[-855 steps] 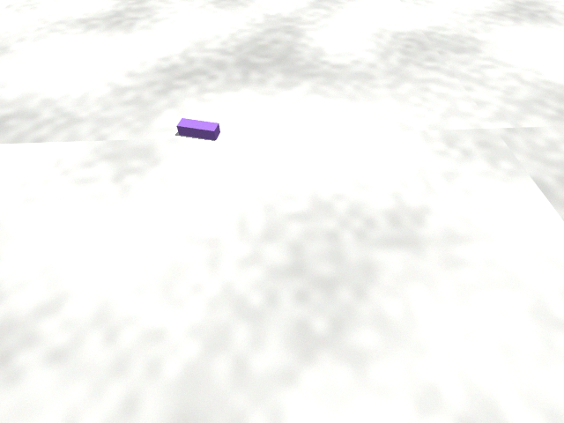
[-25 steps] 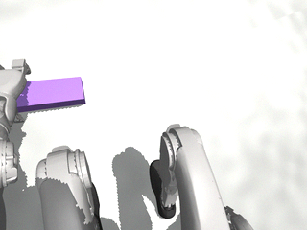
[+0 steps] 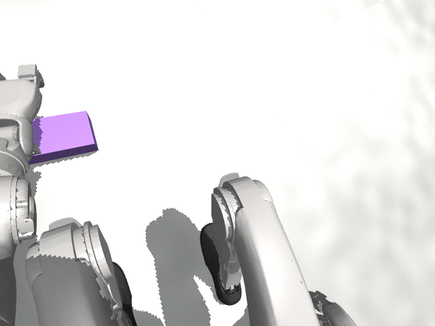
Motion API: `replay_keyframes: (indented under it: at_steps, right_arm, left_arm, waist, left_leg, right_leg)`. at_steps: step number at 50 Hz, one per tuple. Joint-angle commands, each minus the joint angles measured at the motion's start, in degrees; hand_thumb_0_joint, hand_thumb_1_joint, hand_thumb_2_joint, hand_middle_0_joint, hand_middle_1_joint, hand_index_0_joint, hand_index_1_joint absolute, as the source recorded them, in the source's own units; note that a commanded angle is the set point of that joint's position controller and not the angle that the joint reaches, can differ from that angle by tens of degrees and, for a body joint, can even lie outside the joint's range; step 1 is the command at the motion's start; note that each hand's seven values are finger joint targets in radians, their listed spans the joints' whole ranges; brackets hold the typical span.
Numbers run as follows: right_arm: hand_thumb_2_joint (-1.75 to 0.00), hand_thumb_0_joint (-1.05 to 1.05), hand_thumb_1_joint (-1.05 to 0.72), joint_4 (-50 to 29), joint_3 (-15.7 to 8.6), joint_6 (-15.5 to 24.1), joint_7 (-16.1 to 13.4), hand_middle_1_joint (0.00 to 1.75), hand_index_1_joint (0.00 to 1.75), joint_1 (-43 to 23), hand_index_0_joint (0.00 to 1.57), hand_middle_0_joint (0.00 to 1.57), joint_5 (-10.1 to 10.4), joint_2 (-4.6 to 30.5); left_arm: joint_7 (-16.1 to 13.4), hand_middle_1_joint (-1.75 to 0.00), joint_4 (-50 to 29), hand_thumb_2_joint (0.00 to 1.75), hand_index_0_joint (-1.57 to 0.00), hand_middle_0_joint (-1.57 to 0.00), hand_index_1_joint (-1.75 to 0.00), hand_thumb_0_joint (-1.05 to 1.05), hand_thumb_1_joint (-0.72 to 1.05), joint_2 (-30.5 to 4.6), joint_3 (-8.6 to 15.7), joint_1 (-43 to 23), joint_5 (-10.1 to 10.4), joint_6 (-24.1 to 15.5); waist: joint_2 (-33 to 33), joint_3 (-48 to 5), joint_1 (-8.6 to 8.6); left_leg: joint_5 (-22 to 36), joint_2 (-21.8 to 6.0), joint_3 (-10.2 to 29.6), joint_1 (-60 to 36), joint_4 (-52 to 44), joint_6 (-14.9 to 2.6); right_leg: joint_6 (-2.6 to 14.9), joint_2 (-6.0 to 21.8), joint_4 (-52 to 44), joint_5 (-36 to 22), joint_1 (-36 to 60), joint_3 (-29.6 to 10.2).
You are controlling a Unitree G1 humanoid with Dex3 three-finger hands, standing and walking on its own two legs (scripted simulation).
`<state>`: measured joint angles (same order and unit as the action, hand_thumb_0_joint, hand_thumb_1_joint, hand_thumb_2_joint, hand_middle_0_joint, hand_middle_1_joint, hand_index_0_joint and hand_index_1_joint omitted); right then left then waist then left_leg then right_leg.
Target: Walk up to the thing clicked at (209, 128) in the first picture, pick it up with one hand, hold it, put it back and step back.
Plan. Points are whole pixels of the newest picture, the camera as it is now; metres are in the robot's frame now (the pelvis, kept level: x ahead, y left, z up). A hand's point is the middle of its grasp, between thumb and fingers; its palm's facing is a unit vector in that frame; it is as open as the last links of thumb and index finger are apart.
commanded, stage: approach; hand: left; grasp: from above
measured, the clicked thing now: (37, 141) +0.50 +0.25 -0.29
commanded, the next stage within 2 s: close in in 0.18 s
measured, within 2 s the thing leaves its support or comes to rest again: neither
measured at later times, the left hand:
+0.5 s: hand (14, 136) +0.48 +0.25 -0.19, palm faces -0.46 -0.05 -0.89, open 13.2 cm
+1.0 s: hand (29, 144) +0.49 +0.25 -0.25, palm faces -0.48 -0.08 -0.88, open 13.9 cm
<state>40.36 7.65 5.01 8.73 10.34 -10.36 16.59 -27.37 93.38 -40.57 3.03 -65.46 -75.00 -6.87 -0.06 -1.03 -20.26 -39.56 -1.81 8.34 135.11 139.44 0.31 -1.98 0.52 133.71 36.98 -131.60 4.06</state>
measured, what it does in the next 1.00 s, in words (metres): stands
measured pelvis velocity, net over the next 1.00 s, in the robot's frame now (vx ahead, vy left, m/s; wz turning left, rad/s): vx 0.01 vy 0.00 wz -0.05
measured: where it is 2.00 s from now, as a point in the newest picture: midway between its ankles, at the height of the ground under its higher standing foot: (175, 298)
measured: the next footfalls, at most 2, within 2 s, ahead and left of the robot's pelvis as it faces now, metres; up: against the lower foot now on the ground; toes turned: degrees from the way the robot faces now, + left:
none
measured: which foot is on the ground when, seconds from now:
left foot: down 0.00-1.00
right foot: down 0.00-1.00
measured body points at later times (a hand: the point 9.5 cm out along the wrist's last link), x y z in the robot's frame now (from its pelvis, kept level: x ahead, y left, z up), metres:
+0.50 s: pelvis +0.00 +0.00 +0.00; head +0.25 +0.08 +0.36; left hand +0.50 +0.25 -0.14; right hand +0.05 -0.27 -0.09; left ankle +0.07 +0.13 -0.29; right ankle +0.11 -0.13 -0.29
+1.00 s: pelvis +0.01 +0.00 -0.02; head +0.29 +0.08 +0.32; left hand +0.51 +0.25 -0.20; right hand +0.01 -0.25 -0.09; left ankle +0.07 +0.13 -0.29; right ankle +0.11 -0.13 -0.29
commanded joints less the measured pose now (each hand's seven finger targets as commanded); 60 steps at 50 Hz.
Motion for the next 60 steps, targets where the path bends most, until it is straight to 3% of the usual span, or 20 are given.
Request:
replay_keyframes:
  at_steps: [1, 5, 8, 11, 12, 17, 22, 25, 27, 30, 32, 35, 38, 39, 41, 42, 47, 55, 56, 60]
  right_arm:
    - [-0.89, 0.0, -0.9, -0.9, -4.09, 0.13, -0.16, 0.3, 0.3, 11.14, 0.2, 0.2, 0.76, 14.44]
    - [-0.89, 0.0, -0.9, -0.69, -4.79, -0.33, -0.43, 0.3, 0.3, 11.56, 0.2, 0.2, 1.32, 14.42]
    - [-0.9, 0.0, -0.9, -1.12, -5.48, -0.39, -0.68, 0.3, 0.3, 12.33, 0.2, 0.2, 0.9, 15.24]
    - [-0.9, 0.0, -0.9, 0.16, -6.07, -0.43, -0.93, 0.3, 0.3, 13.91, 0.2, 0.2, 0.72, 14.5]
    - [-0.89, 0.0, -0.9, 1.07, -6.39, -0.38, -0.99, 0.3, 0.3, 14.75, 0.2, 0.2, 0.91, 14.48]
    - [-0.9, 0.0, -0.9, 1.97, -6.38, -0.18, -0.7, 0.3, 0.3, 14.47, 0.2, 0.2, 0.27, 14.76]
    - [-0.9, 0.0, -0.9, 1.35, -5.06, 0.21, -0.31, 0.3, 0.3, 13.41, 0.2, 0.2, -0.26, 15.0]
    - [-0.89, 0.0, -0.89, 0.62, -4.64, 0.6, 0.06, 0.3, 0.3, 12.41, 0.2, 0.2, -0.58, 15.28]
    - [-0.9, 0.0, -0.9, 0.6, -4.45, 1.05, 0.2, 0.3, 0.3, 12.15, 0.2, 0.2, -0.65, 15.38]
    - [-0.9, 0.0, -0.89, 0.25, -3.27, 2.04, 0.84, 0.3, 0.3, 11.74, 0.2, 0.2, -1.34, 15.62]
    - [-0.9, 0.0, -0.89, -0.21, -3.11, 2.44, 0.86, 0.3, 0.3, 11.94, 0.2, 0.2, -1.43, 16.19]
    - [-0.9, 0.0, -0.89, -0.79, -2.36, 3.35, 1.37, 0.3, 0.3, 11.46, 0.2, 0.2, -2.07, 16.77]
    - [-0.9, 0.0, -0.89, -1.16, -1.94, 3.77, 1.55, 0.3, 0.3, 11.24, 0.2, 0.2, -2.4, 17.02]
    - [-0.9, 0.0, -0.89, -0.35, -1.89, 3.83, 1.51, 0.3, 0.3, 11.83, 0.2, 0.2, -2.59, 17.61]
    - [-0.9, 0.0, -0.89, -1.07, -1.12, 4.35, 2.09, 0.3, 0.3, 11.37, 0.2, 0.2, -3.18, 17.52]
    - [-0.9, 0.0, -0.89, -0.4, -1.22, 4.27, 2.29, 0.3, 0.3, 12.02, 0.2, 0.2, -3.56, 18.02]
    - [-0.9, 0.0, -0.89, -0.59, -0.32, 4.92, 3.14, 0.3, 0.3, 11.65, 0.2, 0.2, -4.02, 18.35]
    - [-0.9, 0.0, -0.9, 0.36, 0.29, 5.66, 4.73, 0.3, 0.3, 11.5, 0.2, 0.2, -4.84, 19.68]
    - [-0.9, 0.0, -0.89, -0.6, 0.45, 5.91, 5.03, 0.3, 0.3, 10.24, 0.2, 0.2, -4.86, 19.17]
    - [-0.9, 0.0, -0.9, 0.04, 0.71, 6.22, 5.58, 0.3, 0.3, 10.71, 0.2, 0.2, -5.44, 19.92]
  left_arm:
    - [-0.54, -1.1, -5.5, 1.07, -0.09, -0.08, -1.1, 0.0, -0.51, -15.68, 1.91, -11.15, 2.37, 2.56]
    - [2.56, -1.1, -11.5, 1.04, -0.08, -0.07, -1.09, 0.0, -0.52, -16.87, 2.49, -11.67, 4.85, 0.58]
    - [4.6, -1.11, -12.91, 1.04, -0.08, -0.07, -1.1, 0.0, -0.52, -16.48, 2.65, -12.98, 5.16, -2.12]
    - [5.67, -1.13, -19.88, 1.07, -0.09, -0.08, -1.12, 0.0, -0.51, -12.54, -0.45, -16.28, 4.96, -5.49]
    - [5.41, -1.15, -23.46, 1.08, -0.09, -0.08, -1.13, 0.0, -0.49, -12.07, -0.92, -18.37, 5.01, -6.36]
    - [2.47, -1.14, -14.16, 1.09, -0.11, -0.09, -1.12, 0.0, -0.46, -9.16, -3.1, -17.76, 2.94, -6.02]
    - [-0.71, -1.15, -8.49, 1.12, -0.11, -0.1, -1.14, 0.0, -0.46, -12.27, -0.89, -14.48, 0.15, -3.92]
    - [-1.97, -1.14, -6.93, 1.1, -0.11, -0.1, -1.13, 0.0, -0.44, -11.52, -1.03, -17.33, 0.48, -3.03]
    - [-2.66, -1.05, -5.59, 1.07, -0.07, -0.08, -1.06, 0.0, -0.51, -12.86, -0.45, -16.71, 0.03, -2.65]
    - [-2.7, -1.05, -2.91, 1.06, -0.07, -0.08, -1.05, 0.0, -0.51, -13.19, -0.7, -17.9, 0.14, -2.81]
    - [-3.27, -1.04, -4.25, 1.06, -0.07, -0.08, -1.04, 0.0, -0.52, -16.29, 1.32, -16.73, 0.71, -3.14]
    - [-3.72, -1.02, -1.65, 1.02, -0.06, -0.07, -1.03, 0.0, -0.52, -15.76, 0.8, -17.12, 0.42, -3.57]
    - [-4.4, -1.02, -3.53, 1.03, -0.06, -0.07, -1.02, 0.0, -0.52, -17.53, 1.42, -16.68, 0.49, -4.54]
    - [-5.19, -1.03, -3.35, 1.06, -0.07, -0.08, -1.04, 0.0, -0.52, -20.38, 3.41, -16.0, 0.19, -4.71]
    - [-5.3, -1.02, -0.92, 1.02, -0.06, -0.07, -1.03, 0.0, -0.52, -18.27, 1.88, -14.91, 0.09, -4.98]
    - [-5.59, -1.03, -1.28, 1.05, -0.07, -0.08, -1.03, 0.0, -0.51, -19.93, 3.04, -15.15, -0.08, -5.15]
    - [-7.36, -1.02, -4.07, 1.02, -0.07, -0.07, -1.02, 0.0, -0.51, -21.29, 3.26, -13.69, 0.52, -5.9]
    - [-9.53, -1.03, -0.6, 1.05, -0.07, -0.08, -1.03, 0.0, -0.5, -23.07, 4.71, -12.24, -0.44, -5.16]
    - [-9.38, -1.03, -0.17, 1.05, -0.07, -0.08, -1.03, 0.0, -0.5, -20.48, 2.47, -12.63, -0.55, -5.04]
    - [-9.58, -1.02, 1.99, 1.01, -0.07, -0.08, -1.02, 0.0, -0.49, -21.79, 3.86, -12.98, -0.91, -4.6]
  waist:
    - [-16.49, -39.61, 2.67]
    - [-14.55, -40.12, 2.94]
    - [-12.03, -37.01, 0.49]
    - [-15.36, -40.09, 0.0]
    - [-17.56, -42.77, 0.36]
    - [-18.44, -37.15, -1.03]
    - [-20.08, -36.4, 1.01]
    - [-19.13, -36.56, -0.96]
    - [-20.07, -34.92, -0.7]
    - [-15.95, -31.48, -3.2]
    - [-17.27, -34.39, -1.48]
    - [-16.95, -32.56, -3.56]
    - [-18.75, -35.05, -2.69]
    - [-19.64, -35.26, -2.45]
    - [-18.66, -32.1, -3.72]
    - [-18.18, -32.36, -4.16]
    - [-21.36, -35.41, -3.06]
    - [-22.04, -32.05, -4.35]
    - [-22.07, -31.28, -4.53]
    - [-21.87, -28.34, -5.89]
  left_leg:
    - [12.59, 1.95, -6.83, -25.75, -13.18, -2.5]
    - [10.58, 1.92, -6.75, -22.58, -12.28, -2.81]
    - [8.14, 1.94, -5.94, -20.78, -11.31, -2.68]
    - [8.8, 1.88, -5.47, -25.15, -11.32, -1.84]
    - [9.98, 1.83, -5.24, -28.08, -11.59, -1.52]
    - [8.56, 1.84, -4.76, -29.16, -12.48, -1.03]
    - [11.44, 2.03, -4.99, -30.48, -13.51, -1.02]
    - [11.68, 1.74, -4.35, -30.18, -12.76, -1.24]
    - [10.87, 1.75, -4.61, -29.25, -12.82, -1.3]
    - [8.74, 1.82, -5.05, -24.71, -10.7, -2.18]
    - [9.85, 1.86, -5.05, -25.98, -11.19, -2.03]
    - [8.74, 1.54, -4.47, -26.34, -10.12, -1.97]
    - [9.34, 1.3, -4.26, -26.55, -10.0, -1.78]
    - [9.83, 1.27, -3.98, -27.5, -9.91, -1.58]
    - [8.84, 1.18, -3.89, -25.28, -9.19, -1.73]
    - [9.52, 1.14, -3.9, -25.36, -8.84, -1.84]
    - [12.27, 0.66, -3.23, -27.5, -8.65, -1.35]
    - [14.19, 0.32, -2.17, -28.21, -7.74, -1.0]
    - [13.65, 0.2, -2.15, -27.94, -7.66, -0.98]
    - [11.91, 0.28, -1.82, -27.53, -7.65, -1.03]
  right_leg:
    - [3.5, -2.47, -11.87, -14.14, 25.46, 4.65]
    - [3.34, -2.5, -12.87, -12.23, 27.7, 3.98]
    - [3.46, -2.48, -13.56, -9.08, 26.79, 4.32]
    - [3.55, -2.46, -13.63, -9.61, 26.02, 4.93]
    - [3.6, -2.35, -13.29, -10.8, 25.25, 5.39]
    - [4.05, -2.35, -12.18, -9.89, 19.29, 6.76]
    - [4.19, -2.22, -10.94, -12.43, 19.35, 6.9]
    - [3.97, -2.29, -10.42, -13.27, 18.75, 7.22]
    - [4.03, -2.4, -10.37, -12.57, 18.28, 6.99]
    - [3.45, -2.62, -10.92, -11.27, 19.49, 6.56]
    - [3.38, -2.59, -11.23, -11.65, 22.12, 6.36]
    - [3.3, -2.65, -10.33, -11.12, 20.41, 7.16]
    - [3.3, -3.01, -10.19, -11.55, 22.95, 7.09]
    - [3.36, -2.89, -9.74, -12.02, 22.72, 7.55]
    - [3.28, -3.09, -9.38, -11.48, 22.09, 7.79]
    - [2.99, -3.19, -9.62, -12.35, 23.33, 7.82]
    - [3.11, -3.67, -8.99, -15.07, 26.04, 8.2]
    - [3.15, -3.9, -7.55, -17.01, 24.45, 9.57]
    - [3.13, -4.21, -7.57, -16.7, 23.87, 9.48]
    - [2.96, -3.82, -7.53, -15.2, 22.39, 10.24]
